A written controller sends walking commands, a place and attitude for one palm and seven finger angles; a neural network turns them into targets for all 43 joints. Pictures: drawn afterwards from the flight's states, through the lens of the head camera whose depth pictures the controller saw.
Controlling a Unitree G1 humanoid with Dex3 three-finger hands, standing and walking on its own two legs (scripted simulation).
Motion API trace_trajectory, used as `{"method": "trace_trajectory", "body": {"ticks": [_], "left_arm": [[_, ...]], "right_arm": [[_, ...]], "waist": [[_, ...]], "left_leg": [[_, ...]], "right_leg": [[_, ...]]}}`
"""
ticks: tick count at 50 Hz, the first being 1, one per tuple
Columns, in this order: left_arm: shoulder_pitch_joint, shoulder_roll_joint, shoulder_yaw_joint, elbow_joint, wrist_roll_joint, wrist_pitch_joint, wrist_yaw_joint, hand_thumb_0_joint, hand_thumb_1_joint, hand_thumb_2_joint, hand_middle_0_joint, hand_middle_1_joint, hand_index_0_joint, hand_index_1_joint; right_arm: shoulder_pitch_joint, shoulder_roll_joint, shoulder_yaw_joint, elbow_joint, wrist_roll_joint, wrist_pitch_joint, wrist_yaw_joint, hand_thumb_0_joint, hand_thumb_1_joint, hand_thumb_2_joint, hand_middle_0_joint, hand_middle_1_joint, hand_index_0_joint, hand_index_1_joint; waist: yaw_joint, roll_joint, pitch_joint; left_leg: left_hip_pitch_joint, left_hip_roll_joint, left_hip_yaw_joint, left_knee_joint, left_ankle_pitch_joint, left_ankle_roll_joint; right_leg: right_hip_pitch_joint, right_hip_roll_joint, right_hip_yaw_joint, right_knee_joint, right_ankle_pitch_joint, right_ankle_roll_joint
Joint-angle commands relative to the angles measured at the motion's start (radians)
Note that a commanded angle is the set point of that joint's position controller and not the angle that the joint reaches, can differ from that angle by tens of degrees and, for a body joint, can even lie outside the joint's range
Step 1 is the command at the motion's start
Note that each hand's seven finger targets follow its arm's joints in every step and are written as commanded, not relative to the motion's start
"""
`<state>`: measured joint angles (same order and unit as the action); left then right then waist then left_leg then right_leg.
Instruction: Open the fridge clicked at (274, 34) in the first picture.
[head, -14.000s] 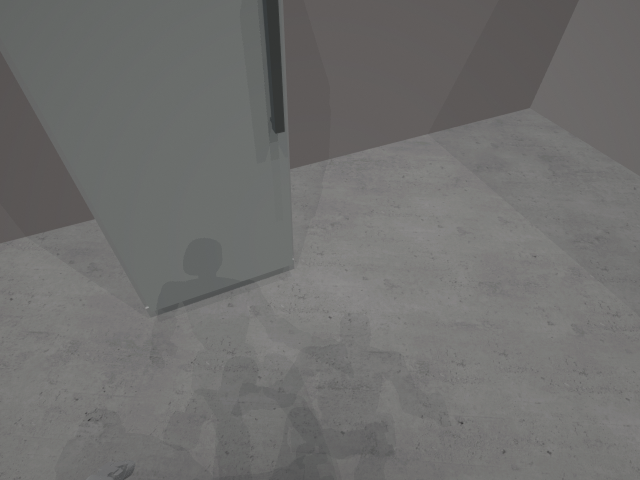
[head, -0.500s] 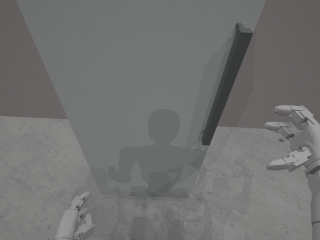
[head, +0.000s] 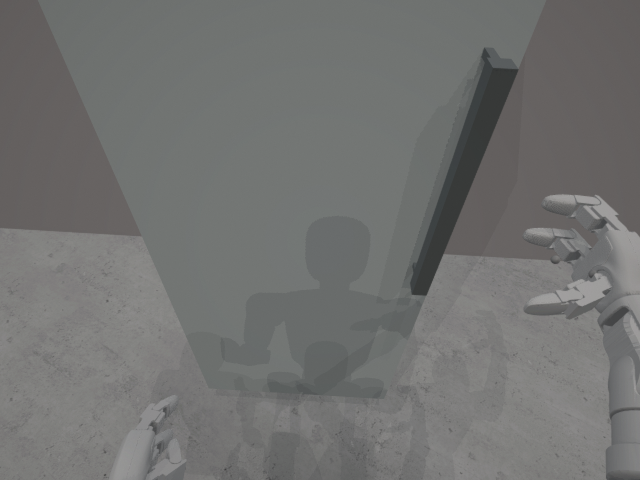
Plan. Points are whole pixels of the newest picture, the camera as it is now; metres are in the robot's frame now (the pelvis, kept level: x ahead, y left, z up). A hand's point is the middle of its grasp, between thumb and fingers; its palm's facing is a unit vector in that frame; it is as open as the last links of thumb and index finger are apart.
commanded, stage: move the hooked fingers beside the handle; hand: right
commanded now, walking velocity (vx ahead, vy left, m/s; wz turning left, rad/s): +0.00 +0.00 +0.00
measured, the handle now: (446, 196) +0.46 -0.14 +0.13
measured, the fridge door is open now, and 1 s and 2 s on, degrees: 0 0 0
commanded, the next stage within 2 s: feel for the door with the fingertips in 1.98 s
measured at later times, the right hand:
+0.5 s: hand (514, 229) +0.40 -0.21 +0.14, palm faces +0.00 +1.00 +0.00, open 14.0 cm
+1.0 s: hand (511, 232) +0.39 -0.21 +0.14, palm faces +0.03 +1.00 -0.03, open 14.0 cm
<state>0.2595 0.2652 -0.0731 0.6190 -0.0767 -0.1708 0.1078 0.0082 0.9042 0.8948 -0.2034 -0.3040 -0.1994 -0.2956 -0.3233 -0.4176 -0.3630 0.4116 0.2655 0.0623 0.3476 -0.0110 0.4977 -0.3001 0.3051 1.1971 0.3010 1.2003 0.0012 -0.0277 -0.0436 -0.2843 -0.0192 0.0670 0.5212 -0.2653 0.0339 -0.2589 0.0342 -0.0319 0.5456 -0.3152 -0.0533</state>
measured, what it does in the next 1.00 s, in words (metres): stands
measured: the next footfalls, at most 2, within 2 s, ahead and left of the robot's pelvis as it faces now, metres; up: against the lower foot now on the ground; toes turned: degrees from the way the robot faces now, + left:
none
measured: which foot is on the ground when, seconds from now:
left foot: down 0.00-1.00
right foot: down 0.00-1.00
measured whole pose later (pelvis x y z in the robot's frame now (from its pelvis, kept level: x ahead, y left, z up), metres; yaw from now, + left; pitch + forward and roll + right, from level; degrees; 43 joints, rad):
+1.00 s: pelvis +0.00 +0.01 +0.00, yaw +1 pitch +3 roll +0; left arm 0.31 0.27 -0.05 0.61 -0.07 -0.09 0.08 0.01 0.91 0.89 -0.20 -0.30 -0.20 -0.30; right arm -0.46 -0.38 -0.33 0.57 0.21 -0.04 0.28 -0.01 0.50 -0.30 0.30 1.20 0.30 1.20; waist 0.02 -0.03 -0.05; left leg -0.32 -0.03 0.05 0.53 -0.26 0.05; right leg -0.29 0.02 -0.04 0.55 -0.32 -0.04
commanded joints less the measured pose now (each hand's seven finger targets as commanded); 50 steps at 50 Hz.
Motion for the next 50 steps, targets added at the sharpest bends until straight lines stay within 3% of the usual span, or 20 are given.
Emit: {"method": "trace_trajectory", "body": {"ticks": [1,8,9,10,13,17,19,20,25,27,29,31,32,34,36,39,40,43,47,50], "left_arm": [[-0.069,0.134,0.061,-0.152,-0.007,-0.037,0.007,0.000,0.900,0.900,-0.200,-0.300,-0.200,-0.300],[-0.039,0.135,0.061,-0.128,-0.004,-0.036,0.017,0.000,0.900,0.900,-0.200,-0.300,-0.200,-0.300],[-0.036,0.136,0.057,-0.122,-0.003,-0.034,0.018,0.000,0.900,0.900,-0.200,-0.300,-0.200,-0.300],[-0.027,0.142,0.060,-0.115,-0.002,-0.028,0.016,0.000,0.900,0.900,-0.200,-0.300,-0.200,-0.300],[-0.019,0.142,0.059,-0.109,-0.003,-0.019,0.012,0.000,0.900,0.900,-0.200,-0.300,-0.200,-0.300],[-0.007,0.140,0.063,-0.129,-0.001,-0.008,-0.001,0.000,0.900,0.900,-0.200,-0.300,-0.200,-0.300],[0.000,0.140,0.066,-0.128,0.000,-0.005,-0.006,0.000,0.900,0.900,-0.200,-0.300,-0.200,-0.300],[0.008,0.144,0.066,-0.127,0.002,0.001,-0.008,0.000,0.900,0.900,-0.200,-0.300,-0.200,-0.300],[0.024,0.150,0.071,-0.119,0.003,0.021,-0.011,0.000,0.900,0.900,-0.200,-0.300,-0.200,-0.300],[0.024,0.144,0.069,-0.117,0.000,0.026,-0.011,0.000,0.900,0.900,-0.200,-0.300,-0.200,-0.300],[0.028,0.141,0.073,-0.120,0.003,0.025,-0.013,0.000,0.900,0.900,-0.200,-0.300,-0.200,-0.300],[0.027,0.142,0.077,-0.130,0.003,0.025,-0.017,0.000,0.900,0.900,-0.200,-0.300,-0.200,-0.300],[0.022,0.136,0.075,-0.134,0.004,0.024,-0.017,0.000,0.900,0.900,-0.200,-0.300,-0.200,-0.300],[0.025,0.138,0.074,-0.124,0.001,0.024,-0.015,0.000,0.900,0.900,-0.200,-0.300,-0.200,-0.300],[0.025,0.148,0.075,-0.114,0.000,0.030,-0.013,0.000,0.900,0.900,-0.200,-0.300,-0.200,-0.300],[0.019,0.147,0.071,-0.117,0.000,0.041,-0.015,0.000,0.900,0.900,-0.200,-0.300,-0.200,-0.300],[0.022,0.150,0.073,-0.120,0.002,0.048,-0.017,0.000,0.900,0.900,-0.200,-0.300,-0.200,-0.300],[0.008,0.135,0.070,-0.145,0.004,0.048,-0.022,0.000,0.900,0.900,-0.200,-0.300,-0.200,-0.300],[0.002,0.132,0.071,-0.150,0.004,0.042,-0.017,0.000,0.900,0.900,-0.200,-0.300,-0.200,-0.300],[0.002,0.134,0.071,-0.141,-0.002,0.037,-0.012,0.000,0.900,0.900,-0.200,-0.300,-0.200,-0.300]], "right_arm": [[-0.380,-0.241,-0.049,-0.196,0.020,-0.052,0.008,0.000,0.500,-0.300,0.300,1.200,0.300,1.200],[-0.532,-0.237,-0.021,-0.183,0.017,-0.116,-0.005,0.000,0.500,-0.300,0.300,1.200,0.300,1.200],[-0.528,-0.242,-0.026,-0.143,0.013,-0.114,-0.009,0.000,0.500,-0.300,0.300,1.200,0.300,1.200],[-0.527,-0.261,-0.035,-0.112,0.009,-0.111,-0.014,0.000,0.500,-0.300,0.300,1.200,0.300,1.200],[-0.540,-0.248,-0.027,-0.030,-0.004,-0.097,-0.023,0.000,0.500,-0.300,0.300,1.200,0.300,1.200],[-0.533,-0.236,-0.016,-0.049,-0.015,-0.107,-0.031,0.000,0.500,-0.300,0.300,1.200,0.300,1.200],[-0.535,-0.241,-0.026,-0.053,-0.011,-0.122,-0.037,0.000,0.500,-0.300,0.300,1.200,0.300,1.200],[-0.528,-0.234,-0.020,-0.036,-0.006,-0.126,-0.037,0.000,0.500,-0.300,0.300,1.200,0.300,1.200],[-0.537,-0.282,-0.070,0.004,-0.016,-0.135,-0.058,0.000,0.500,-0.300,0.300,1.200,0.300,1.200],[-0.611,-0.227,-0.007,0.002,-0.032,-0.135,-0.060,0.000,0.500,-0.300,0.300,1.200,0.300,1.200],[-0.614,-0.222,-0.002,-0.031,-0.038,-0.147,-0.064,0.000,0.500,-0.300,0.300,1.200,0.300,1.200],[-0.587,-0.228,-0.011,-0.092,-0.032,-0.157,-0.063,0.000,0.500,-0.300,0.300,1.200,0.300,1.200],[-0.591,-0.185,0.023,-0.107,-0.026,-0.159,-0.060,0.000,0.500,-0.300,0.300,1.200,0.300,1.200],[-0.594,-0.152,0.044,-0.069,-0.014,-0.155,-0.058,0.000,0.500,-0.300,0.300,1.200,0.300,1.200],[-0.569,-0.198,-0.008,-0.004,-0.010,-0.142,-0.068,0.000,0.500,-0.300,0.300,1.200,0.300,1.200],[-0.546,-0.215,-0.025,0.044,-0.027,-0.118,-0.087,0.000,0.500,-0.300,0.300,1.200,0.300,1.200],[-0.533,-0.256,-0.054,0.050,-0.037,-0.118,-0.094,0.000,0.500,-0.300,0.300,1.200,0.300,1.200],[-0.557,-0.246,-0.038,-0.048,-0.049,-0.146,-0.096,0.000,0.500,-0.300,0.300,1.200,0.300,1.200],[-0.601,-0.243,-0.030,-0.135,-0.027,-0.190,-0.073,0.000,0.500,-0.300,0.300,1.200,0.300,1.200],[-0.575,-0.197,0.003,-0.075,-0.008,-0.170,-0.051,0.000,0.500,-0.300,0.300,1.200,0.300,1.200]], "waist": [[0.008,-0.041,-0.217],[0.034,-0.055,-0.270],[0.030,-0.066,-0.254],[0.031,-0.013,-0.252],[0.030,-0.029,-0.221],[0.013,-0.059,-0.298],[0.013,-0.045,-0.302],[0.017,0.018,-0.292],[0.017,0.028,-0.260],[0.042,-0.022,-0.242],[0.030,-0.084,-0.277],[0.021,-0.069,-0.343],[0.025,-0.083,-0.361],[0.038,-0.014,-0.311],[0.031,0.055,-0.257],[0.022,0.025,-0.211],[0.014,0.025,-0.218],[0.006,-0.062,-0.284],[0.020,-0.037,-0.343],[0.034,0.008,-0.286]], "left_leg": [[0.069,0.030,-0.043,-0.042,0.280,0.006],[0.050,0.024,-0.047,-0.042,0.244,0.004],[0.039,0.024,-0.045,-0.042,0.230,0.006],[0.052,0.025,-0.047,-0.044,0.237,0.004],[0.040,0.028,-0.044,-0.040,0.231,0.006],[0.074,0.028,-0.045,-0.018,0.305,0.010],[0.071,0.025,-0.044,-0.018,0.319,0.008],[0.081,0.021,-0.042,-0.017,0.333,0.006],[0.086,0.022,-0.050,-0.022,0.323,0.002],[0.053,0.022,-0.050,-0.023,0.301,0.003],[0.049,0.021,-0.050,-0.021,0.302,0.009],[0.079,0.018,-0.052,-0.014,0.342,0.008],[0.077,0.018,-0.053,-0.014,0.345,0.006],[0.054,0.012,-0.043,-0.023,0.310,0.004],[0.067,0.013,-0.045,-0.032,0.291,0.002],[0.057,0.020,-0.049,-0.037,0.260,0.003],[0.073,0.023,-0.054,-0.034,0.261,0.003],[0.109,0.025,-0.065,-0.019,0.321,0.007],[0.142,0.017,-0.070,-0.017,0.360,0.003],[0.107,0.014,-0.066,-0.033,0.330,0.000]], "right_leg": [[0.068,-0.043,0.067,-0.057,0.307,0.023],[0.101,-0.042,0.078,-0.051,0.285,0.022],[0.091,-0.041,0.081,-0.053,0.274,0.024],[0.073,-0.044,0.075,-0.048,0.273,0.019],[0.042,-0.041,0.077,-0.058,0.259,0.023],[0.073,-0.042,0.075,-0.045,0.355,0.027],[0.078,-0.045,0.074,-0.039,0.373,0.028],[0.063,-0.050,0.073,-0.038,0.379,0.024],[0.020,-0.048,0.058,-0.048,0.333,0.019],[0.031,-0.044,0.059,-0.051,0.316,0.018],[0.074,-0.046,0.066,-0.045,0.353,0.023],[0.113,-0.049,0.068,-0.035,0.414,0.023],[0.133,-0.049,0.066,-0.034,0.418,0.024],[0.109,-0.053,0.075,-0.045,0.375,0.025],[0.043,-0.049,0.065,-0.056,0.304,0.015],[0.004,-0.039,0.058,-0.068,0.254,0.015],[-0.007,-0.040,0.051,-0.062,0.252,0.012],[0.030,-0.035,0.045,-0.054,0.313,0.014],[0.070,-0.042,0.046,-0.046,0.341,0.009],[0.061,-0.044,0.043,-0.045,0.302,0.004]]}}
